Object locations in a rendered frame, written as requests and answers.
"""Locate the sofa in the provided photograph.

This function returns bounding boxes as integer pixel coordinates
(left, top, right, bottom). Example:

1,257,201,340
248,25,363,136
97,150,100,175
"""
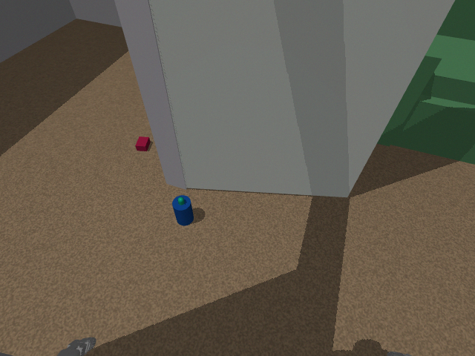
377,0,475,165

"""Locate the left robot hand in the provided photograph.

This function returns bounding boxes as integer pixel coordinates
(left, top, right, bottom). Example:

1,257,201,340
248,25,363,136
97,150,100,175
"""
57,337,96,356

